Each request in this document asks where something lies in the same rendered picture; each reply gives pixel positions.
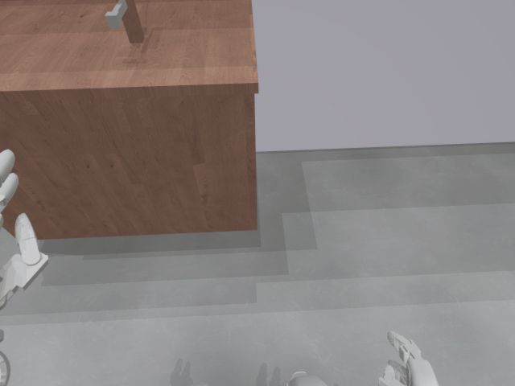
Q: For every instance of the robot left hand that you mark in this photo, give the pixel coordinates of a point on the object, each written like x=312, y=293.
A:
x=21, y=270

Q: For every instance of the tap lever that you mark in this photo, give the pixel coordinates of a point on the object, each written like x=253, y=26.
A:
x=114, y=17

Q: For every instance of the robot right hand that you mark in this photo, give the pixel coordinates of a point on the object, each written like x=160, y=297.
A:
x=418, y=372

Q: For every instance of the right robot shin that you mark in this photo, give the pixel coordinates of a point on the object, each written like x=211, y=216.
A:
x=298, y=374

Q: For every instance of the counter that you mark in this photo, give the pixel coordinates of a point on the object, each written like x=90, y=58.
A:
x=144, y=129

